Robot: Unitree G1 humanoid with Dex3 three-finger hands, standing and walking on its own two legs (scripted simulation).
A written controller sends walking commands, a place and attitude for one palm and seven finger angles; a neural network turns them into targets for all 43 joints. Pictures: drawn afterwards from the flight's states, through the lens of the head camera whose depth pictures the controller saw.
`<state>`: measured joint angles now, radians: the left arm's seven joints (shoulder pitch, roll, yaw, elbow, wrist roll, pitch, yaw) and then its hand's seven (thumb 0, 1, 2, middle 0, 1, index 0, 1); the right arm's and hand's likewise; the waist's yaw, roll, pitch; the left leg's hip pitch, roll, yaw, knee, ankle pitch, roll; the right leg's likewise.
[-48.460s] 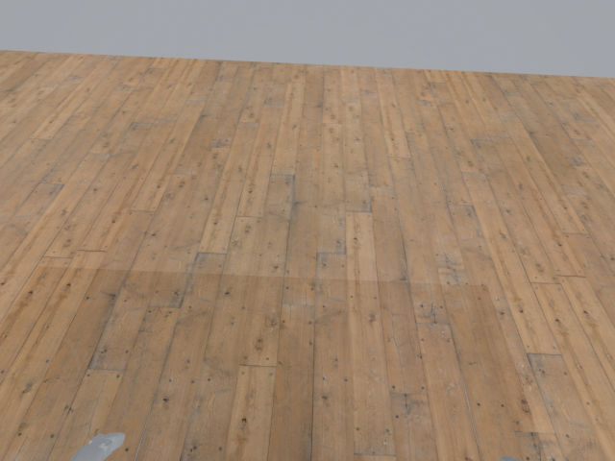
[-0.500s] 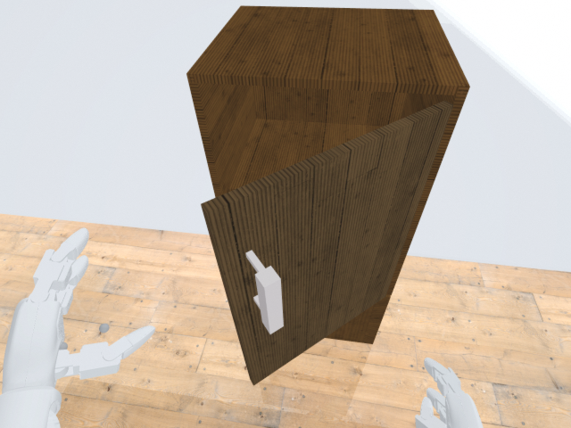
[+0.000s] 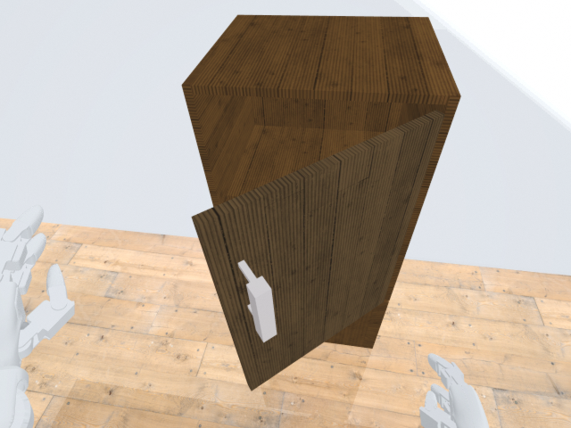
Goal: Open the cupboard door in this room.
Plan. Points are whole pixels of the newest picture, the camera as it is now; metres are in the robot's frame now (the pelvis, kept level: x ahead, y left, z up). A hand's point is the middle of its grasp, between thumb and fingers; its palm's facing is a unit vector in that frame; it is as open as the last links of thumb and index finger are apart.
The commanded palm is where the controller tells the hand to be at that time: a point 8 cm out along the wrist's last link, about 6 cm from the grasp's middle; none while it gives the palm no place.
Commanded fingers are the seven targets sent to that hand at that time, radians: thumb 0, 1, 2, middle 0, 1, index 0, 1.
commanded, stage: draw the hand back to the body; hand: left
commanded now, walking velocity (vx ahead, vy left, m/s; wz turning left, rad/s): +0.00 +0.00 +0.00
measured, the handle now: (255, 300) +0.29 +0.09 +0.01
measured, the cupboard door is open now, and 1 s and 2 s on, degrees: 42 42 42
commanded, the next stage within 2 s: step back with the hand held close in 0.18 s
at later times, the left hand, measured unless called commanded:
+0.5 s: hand (67, 310) +0.18 +0.26 +0.15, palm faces +0.39 -0.78 -0.48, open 7.4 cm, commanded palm +0.12 +0.30 +0.17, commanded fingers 0.00 0.90 0.90 -0.20 -0.30 -0.20 -0.30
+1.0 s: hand out of the picture +0.09 +0.29 +0.15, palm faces +0.46 -0.75 -0.48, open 7.4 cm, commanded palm +0.02 +0.33 +0.17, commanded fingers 0.00 0.90 0.90 -0.20 -0.30 -0.20 -0.30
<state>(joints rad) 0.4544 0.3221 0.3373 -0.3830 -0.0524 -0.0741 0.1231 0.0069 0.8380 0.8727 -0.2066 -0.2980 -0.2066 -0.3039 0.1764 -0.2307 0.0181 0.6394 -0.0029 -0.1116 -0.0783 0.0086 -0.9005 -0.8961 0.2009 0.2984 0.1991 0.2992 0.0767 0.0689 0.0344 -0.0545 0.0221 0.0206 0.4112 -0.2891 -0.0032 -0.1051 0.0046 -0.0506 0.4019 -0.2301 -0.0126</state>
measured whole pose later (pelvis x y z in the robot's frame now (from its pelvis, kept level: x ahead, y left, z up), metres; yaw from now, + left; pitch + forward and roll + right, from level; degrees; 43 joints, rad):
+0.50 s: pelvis -0.03 +0.00 +0.00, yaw -1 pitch -1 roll -1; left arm 0.49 0.36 0.38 -0.41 -0.04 -0.14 0.11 0.01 0.89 0.90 -0.21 -0.30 -0.21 -0.30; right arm 0.14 -0.24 0.01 0.59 0.00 -0.06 -0.08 0.01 -0.90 -0.90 0.20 0.30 0.20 0.30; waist 0.02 0.06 0.05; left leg -0.16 0.03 0.04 0.43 -0.25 0.00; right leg -0.20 0.01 -0.04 0.37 -0.16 -0.01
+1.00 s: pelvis -0.11 +0.03 -0.02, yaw +1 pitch -2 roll -1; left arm 0.51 0.39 0.42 -0.50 0.01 -0.20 0.16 0.01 0.89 0.90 -0.21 -0.30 -0.21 -0.30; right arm 0.21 -0.22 0.00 0.55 0.01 -0.06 -0.09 0.01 -0.90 -0.90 0.20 0.30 0.20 0.30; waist 0.00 -0.01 0.07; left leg -0.39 -0.01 0.04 0.65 -0.27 0.06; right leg -0.39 -0.01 0.01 0.55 -0.13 0.02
